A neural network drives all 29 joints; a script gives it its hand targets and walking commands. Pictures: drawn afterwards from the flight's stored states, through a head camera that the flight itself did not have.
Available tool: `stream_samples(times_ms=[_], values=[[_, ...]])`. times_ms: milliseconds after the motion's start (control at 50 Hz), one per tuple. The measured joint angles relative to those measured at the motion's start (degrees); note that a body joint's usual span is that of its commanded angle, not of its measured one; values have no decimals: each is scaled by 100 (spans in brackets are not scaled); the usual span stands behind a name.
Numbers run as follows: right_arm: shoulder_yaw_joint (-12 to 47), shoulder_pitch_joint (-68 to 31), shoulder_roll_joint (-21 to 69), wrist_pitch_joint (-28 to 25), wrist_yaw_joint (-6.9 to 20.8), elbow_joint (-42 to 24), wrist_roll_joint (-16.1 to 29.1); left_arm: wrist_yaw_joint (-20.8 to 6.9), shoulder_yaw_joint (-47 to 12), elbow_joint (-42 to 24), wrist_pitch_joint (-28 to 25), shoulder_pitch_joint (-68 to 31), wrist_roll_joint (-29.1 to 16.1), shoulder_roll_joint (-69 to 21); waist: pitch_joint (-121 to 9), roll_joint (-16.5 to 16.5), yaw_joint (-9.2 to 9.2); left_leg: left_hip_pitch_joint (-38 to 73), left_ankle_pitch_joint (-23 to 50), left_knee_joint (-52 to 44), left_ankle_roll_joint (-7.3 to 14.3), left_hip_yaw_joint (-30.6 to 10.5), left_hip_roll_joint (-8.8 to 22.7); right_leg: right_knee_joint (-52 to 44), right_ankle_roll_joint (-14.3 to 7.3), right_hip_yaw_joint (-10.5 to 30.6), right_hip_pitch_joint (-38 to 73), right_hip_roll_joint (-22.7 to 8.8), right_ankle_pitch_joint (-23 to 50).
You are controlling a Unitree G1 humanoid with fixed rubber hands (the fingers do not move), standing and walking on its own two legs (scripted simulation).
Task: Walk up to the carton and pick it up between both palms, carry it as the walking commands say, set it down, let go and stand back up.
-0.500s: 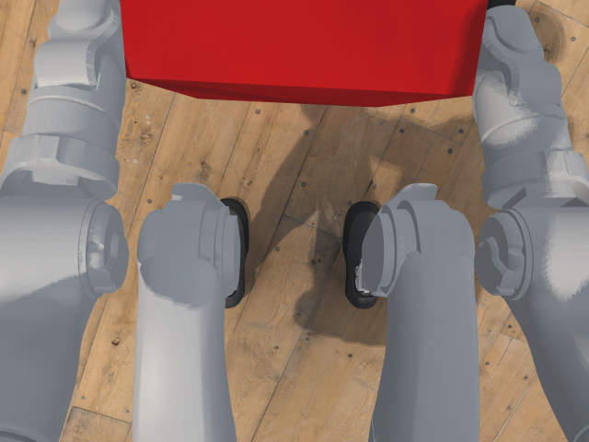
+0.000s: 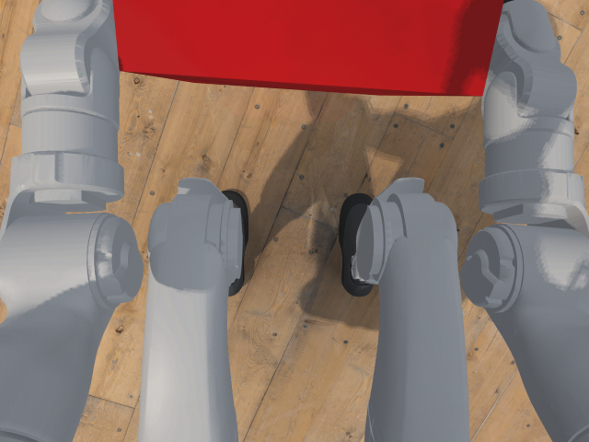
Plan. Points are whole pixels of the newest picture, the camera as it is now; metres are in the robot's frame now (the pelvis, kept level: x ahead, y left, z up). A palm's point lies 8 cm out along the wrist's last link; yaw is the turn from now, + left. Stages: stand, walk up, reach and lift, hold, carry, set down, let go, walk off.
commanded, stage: reach and lift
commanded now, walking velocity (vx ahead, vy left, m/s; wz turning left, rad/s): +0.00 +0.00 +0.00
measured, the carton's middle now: (300, 10) +0.53 +0.00 -0.19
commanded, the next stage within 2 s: none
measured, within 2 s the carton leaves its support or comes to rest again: neither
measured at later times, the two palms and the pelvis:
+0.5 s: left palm out of the picture +0.52 +0.19 -0.05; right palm out of the picture +0.53 -0.18 -0.05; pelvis -0.01 +0.00 +0.05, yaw +1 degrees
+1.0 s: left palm out of the picture +0.51 +0.19 +0.03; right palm out of the picture +0.51 -0.18 +0.03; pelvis -0.01 +0.00 +0.10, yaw +1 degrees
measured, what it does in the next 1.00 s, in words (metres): rises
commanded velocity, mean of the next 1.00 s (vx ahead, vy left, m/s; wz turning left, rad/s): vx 0.00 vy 0.00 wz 0.00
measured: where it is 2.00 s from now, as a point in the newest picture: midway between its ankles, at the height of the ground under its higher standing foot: (294, 261)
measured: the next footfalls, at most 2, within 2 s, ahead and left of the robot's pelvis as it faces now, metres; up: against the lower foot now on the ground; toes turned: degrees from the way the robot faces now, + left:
none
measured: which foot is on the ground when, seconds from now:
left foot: down 0.00-1.00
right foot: down 0.00-1.00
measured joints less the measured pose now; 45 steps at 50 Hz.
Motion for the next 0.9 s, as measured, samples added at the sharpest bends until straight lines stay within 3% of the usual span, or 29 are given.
stream_samples(times_ms=[180,280,320,460,580,740,900], values=[[-225,-245,56,235,122,-28,-198,-59,306,-242,181,8,265,-105,1,-124,-27,461,54,-325,-18,11,13,-289,-39,13,416,15,65],[-571,202,366,312,278,323,-555,-292,617,120,273,441,674,-352,-1009,-182,-71,77,129,-606,-53,-56,-8,-573,-48,-34,41,45,133],[-442,483,389,371,303,199,-561,-312,500,-74,415,688,722,-396,-1114,-173,-77,150,120,-702,-70,-89,-24,-678,-74,-66,132,30,110],[-425,329,262,391,270,-818,-300,-253,564,-983,354,474,523,-448,12,-23,14,1051,168,-988,-53,-75,-54,-954,-37,-17,1041,38,138],[-743,3,408,386,409,-227,-708,-382,804,-535,468,230,759,-379,-497,14,-64,733,332,-1228,-67,-62,-139,-1143,12,62,724,110,251],[-421,850,453,755,270,-1241,-458,-326,490,-1135,560,923,533,-540,17,8,-83,1584,206,-1558,-14,-100,-119,-1547,16,28,1615,105,153],[-447,738,428,598,265,-979,-397,-225,343,-1020,462,884,546,-464,-122,-119,-99,2016,295,-1802,4,-70,-92,-1799,34,78,2033,139,264]])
